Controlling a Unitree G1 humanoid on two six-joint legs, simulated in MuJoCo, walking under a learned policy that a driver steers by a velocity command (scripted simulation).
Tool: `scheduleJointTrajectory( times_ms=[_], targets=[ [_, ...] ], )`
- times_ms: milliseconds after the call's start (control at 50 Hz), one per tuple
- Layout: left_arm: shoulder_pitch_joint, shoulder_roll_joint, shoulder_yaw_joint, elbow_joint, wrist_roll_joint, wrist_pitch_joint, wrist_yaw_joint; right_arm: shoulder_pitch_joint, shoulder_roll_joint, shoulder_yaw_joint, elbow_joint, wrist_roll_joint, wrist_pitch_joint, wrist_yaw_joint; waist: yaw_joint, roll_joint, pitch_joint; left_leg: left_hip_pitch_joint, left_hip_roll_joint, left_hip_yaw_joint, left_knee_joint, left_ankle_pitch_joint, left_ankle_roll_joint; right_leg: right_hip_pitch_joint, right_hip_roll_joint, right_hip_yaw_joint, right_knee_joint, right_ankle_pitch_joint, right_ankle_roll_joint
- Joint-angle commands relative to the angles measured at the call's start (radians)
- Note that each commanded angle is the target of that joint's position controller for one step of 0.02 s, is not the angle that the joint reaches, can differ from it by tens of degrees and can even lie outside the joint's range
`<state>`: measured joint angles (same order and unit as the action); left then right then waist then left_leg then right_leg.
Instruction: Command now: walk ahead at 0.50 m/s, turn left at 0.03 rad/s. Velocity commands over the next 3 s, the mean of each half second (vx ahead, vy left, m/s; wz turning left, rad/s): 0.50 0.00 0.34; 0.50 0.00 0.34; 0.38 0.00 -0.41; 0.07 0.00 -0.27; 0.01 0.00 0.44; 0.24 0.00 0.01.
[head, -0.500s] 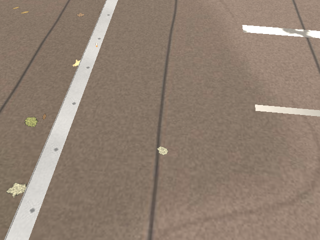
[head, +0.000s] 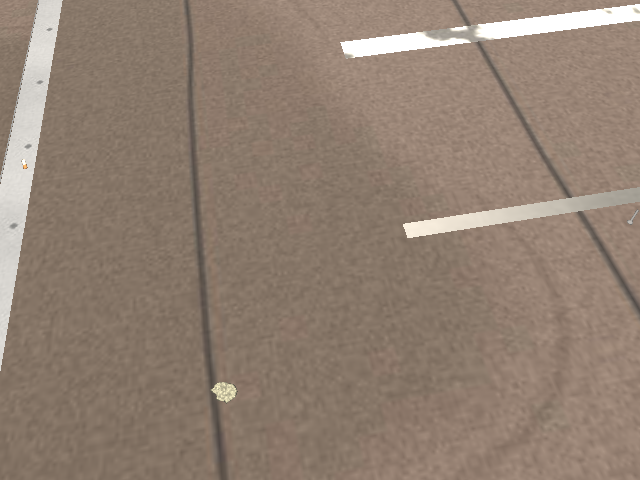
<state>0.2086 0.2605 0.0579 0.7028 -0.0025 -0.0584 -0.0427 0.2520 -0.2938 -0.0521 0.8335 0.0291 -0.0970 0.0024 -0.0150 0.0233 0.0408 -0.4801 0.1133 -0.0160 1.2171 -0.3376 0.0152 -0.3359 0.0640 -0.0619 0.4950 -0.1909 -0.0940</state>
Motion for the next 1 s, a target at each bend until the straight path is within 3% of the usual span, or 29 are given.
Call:
scheduleJointTrajectory(
  times_ms=[20,100,180,300,360,400,420,440,460,480,500,520,540,580,620,700,740,820,860,880,900,920,940,960,980,1000],
  targets=[
    [0.009,0.099,0.029,-0.035,0.009,-0.044,0.003,0.079,-0.084,-0.027,-0.026,-0.003,0.021,-0.004,-0.015,-0.078,-0.107,-0.119,0.065,-0.055,-0.026,0.121,-0.002,0.169,-0.277,0.239,-0.295,0.294,-0.151],
    [0.058,0.109,0.035,0.017,0.02,-0.057,0.022,-0.005,-0.061,-0.027,-0.048,-0.002,0.035,-0.009,0.012,-0.068,-0.033,-0.235,0.024,-0.107,-0.172,0.288,-0.021,0.191,-0.257,0.096,-0.337,0.39,-0.109],
    [0.061,0.118,0.032,0.041,0.016,-0.056,0.041,-0.085,-0.042,-0.023,-0.069,-0.005,0.022,0.009,0.042,-0.074,-0.007,-0.235,-0.018,-0.079,-0.409,0.484,-0.007,0.25,-0.244,0.002,-0.364,0.371,-0.049],
    [0.136,0.139,0.04,0.103,0.004,-0.023,0.06,-0.229,-0.006,-0.002,-0.154,-0.008,0.017,0.051,0.098,-0.055,0.055,-0.331,-0.039,0.01,-0.576,0.402,0.031,0.469,-0.316,-0.059,-0.308,0.517,-0.037],
    [0.11,0.173,0.046,0.097,0.001,0.003,0.074,-0.215,-0.024,-0.011,-0.191,-0.007,0.02,0.069,0.059,-0.093,0.004,-0.22,-0.105,0.106,-0.594,0.253,0.076,0.505,-0.326,-0.102,-0.166,0.894,-0.025],
    [0.085,0.205,0.051,0.087,0.0,0.016,0.086,-0.08,-0.077,-0.038,-0.18,-0.006,0.029,0.068,-0.026,-0.137,-0.09,-0.013,-0.172,0.145,-0.587,0.167,0.124,0.479,-0.322,-0.118,0.052,1.141,-0.01],
    [0.056,0.21,0.05,0.079,-0.007,0.016,0.088,0.074,-0.133,-0.066,-0.15,-0.006,0.029,0.056,-0.116,-0.112,-0.167,0.224,-0.197,0.122,-0.673,0.233,0.164,0.378,-0.286,-0.135,0.264,1.07,0.015],
    [0.066,0.173,0.033,0.06,0.006,0.0,0.086,0.209,-0.22,-0.093,-0.13,-0.012,0.04,0.031,-0.165,0.019,-0.263,0.525,-0.041,-0.129,-0.706,0.27,0.231,0.13,-0.219,-0.134,0.583,0.656,0.051],
    [0.171,0.032,-0.011,0.021,0.021,-0.035,0.058,0.162,-0.275,-0.1,-0.157,-0.009,0.033,0.026,-0.037,0.255,-0.369,0.874,0.216,-0.718,-0.799,0.2,0.456,-0.324,0.025,0.004,0.97,-0.352,0.119],
    [0.074,0.124,0.005,0.007,-0.01,-0.08,0.033,0.192,-0.193,-0.078,-0.155,-0.014,0.031,0.026,-0.117,0.117,-0.427,0.9,0.212,-0.777,-0.892,0.101,0.436,-0.439,-0.021,0.205,1.014,-0.344,0.085],
    [-0.014,0.15,0.009,-0.029,-0.044,-0.097,0.025,0.153,-0.143,-0.065,-0.162,-0.018,0.027,0.024,-0.108,0.056,-0.28,0.781,0.176,-0.615,-0.905,0.115,0.376,-0.478,-0.073,0.198,0.946,-0.266,0.063],
    [-0.034,0.131,0.005,-0.037,-0.031,-0.102,0.029,0.081,-0.121,-0.057,-0.172,-0.013,0.024,0.028,-0.047,-0.06,-0.161,0.601,0.131,-0.5,-0.922,0.215,0.336,-0.448,-0.116,0.178,0.828,-0.208,0.061],
    [-0.034,0.142,0.014,-0.028,-0.002,-0.093,0.036,0.022,-0.085,-0.046,-0.189,-0.012,0.022,0.026,-0.013,-0.071,-0.121,0.487,0.094,-0.42,-0.937,0.306,0.313,-0.389,-0.148,0.166,0.735,-0.176,0.073],
    [0.008,0.136,0.02,-0.031,0.014,-0.067,0.039,-0.02,-0.089,-0.044,-0.213,-0.02,0.024,0.018,0.035,-0.028,-0.083,0.336,0.05,-0.36,-0.98,0.398,0.311,-0.299,-0.166,0.153,0.656,-0.144,0.105],
    [0.005,0.109,0.012,-0.037,0.02,-0.048,0.045,-0.013,-0.116,-0.051,-0.211,-0.02,0.021,0.008,0.042,-0.01,-0.068,0.246,0.027,-0.294,-0.992,0.489,0.309,-0.273,-0.164,0.122,0.552,-0.102,0.143],
    [-0.148,0.064,-0.008,-0.075,0.019,-0.043,0.047,0.033,-0.146,-0.06,-0.195,-0.006,0.035,-0.012,-0.017,0.041,-0.055,0.166,-0.056,-0.202,-0.961,0.41,0.237,-0.194,-0.108,0.092,0.227,0.168,0.172],
    [-0.207,0.071,-0.007,-0.09,0.007,-0.049,0.04,0.072,-0.149,-0.06,-0.184,-0.005,0.044,-0.014,-0.051,0.063,-0.068,0.184,-0.053,-0.232,-0.936,0.338,0.214,-0.154,-0.073,0.092,0.122,0.251,0.173],
    [-0.215,0.112,0.006,-0.092,-0.001,-0.069,0.018,0.114,-0.123,-0.05,-0.158,-0.009,0.045,-0.014,-0.059,0.095,-0.079,0.339,0.033,-0.317,-0.854,0.264,0.192,-0.156,-0.086,0.113,0.027,0.224,0.122],
    [-0.167,0.127,0.016,-0.084,0.0,-0.075,0.015,0.094,-0.128,-0.051,-0.157,-0.015,0.046,-0.011,-0.024,0.121,-0.069,0.379,0.053,-0.325,-0.803,0.357,0.171,-0.106,-0.079,0.084,-0.006,0.153,0.071],
    [-0.091,0.149,0.029,-0.062,0.006,-0.077,0.019,0.087,-0.111,-0.045,-0.16,-0.019,0.046,-0.009,0.013,0.117,-0.102,0.388,0.017,-0.294,-0.717,0.494,0.151,-0.004,-0.062,0.066,-0.03,0.142,0.037],
    [0.039,0.189,0.042,-0.042,0.015,-0.081,0.022,0.083,-0.077,-0.029,-0.173,-0.028,0.043,-0.009,0.069,0.063,-0.212,0.333,-0.032,-0.228,-0.507,0.504,0.118,0.194,-0.153,0.169,-0.007,0.182,-0.027],
    [0.165,0.284,0.068,-0.019,0.027,-0.075,0.021,0.202,-0.039,-0.015,-0.181,-0.016,0.031,-0.012,0.058,-0.186,-0.351,0.021,-0.166,-0.105,-0.147,0.271,0.033,0.547,-0.338,0.548,-0.038,0.079,-0.199],
    [0.215,0.253,0.065,0.01,-0.007,-0.066,0.007,0.213,-0.058,-0.01,-0.184,-0.018,0.019,-0.011,0.073,-0.333,-0.349,-0.212,-0.204,-0.106,0.026,-0.207,0.003,0.637,-0.426,0.877,-0.201,-0.168,-0.269],
    [0.171,0.183,0.043,-0.002,-0.024,-0.06,0.007,0.11,-0.125,-0.025,-0.198,-0.005,0.012,-0.006,0.089,-0.212,-0.203,-0.321,-0.138,-0.139,0.096,-0.164,0.014,0.555,-0.408,0.829,-0.219,-0.303,-0.221],
    [0.122,0.157,0.034,-0.02,-0.012,-0.05,0.01,0.013,-0.125,-0.022,-0.218,-0.009,0.005,-0.003,0.092,-0.114,-0.121,-0.322,-0.103,-0.111,0.082,-0.087,0.02,0.437,-0.362,0.7,-0.223,-0.255,-0.185],
    [0.091,0.145,0.028,-0.025,-0.004,-0.042,0.01,-0.043,-0.11,-0.021,-0.235,-0.028,-0.003,-0.002,0.074,-0.059,-0.05,-0.311,-0.078,-0.092,0.006,-0.035,0.021,0.325,-0.318,0.608,-0.239,-0.145,-0.171]
  ],
)
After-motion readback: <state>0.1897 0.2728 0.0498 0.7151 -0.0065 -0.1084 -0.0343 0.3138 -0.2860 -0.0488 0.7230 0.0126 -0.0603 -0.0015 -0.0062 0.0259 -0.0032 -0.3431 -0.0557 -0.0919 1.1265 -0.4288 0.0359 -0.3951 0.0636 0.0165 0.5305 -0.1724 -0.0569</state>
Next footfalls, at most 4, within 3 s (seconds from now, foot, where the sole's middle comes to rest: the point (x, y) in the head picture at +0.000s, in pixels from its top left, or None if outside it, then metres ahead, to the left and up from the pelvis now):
0.42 left None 0.39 0.15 -0.77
0.90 right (317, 367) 0.71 0.05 -0.77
1.36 left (200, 311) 0.86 0.33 -0.77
1.78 right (311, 298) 0.89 0.06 -0.77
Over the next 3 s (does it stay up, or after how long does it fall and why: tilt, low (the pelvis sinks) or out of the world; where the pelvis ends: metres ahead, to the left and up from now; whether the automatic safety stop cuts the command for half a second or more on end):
stays up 0.90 0.19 0.02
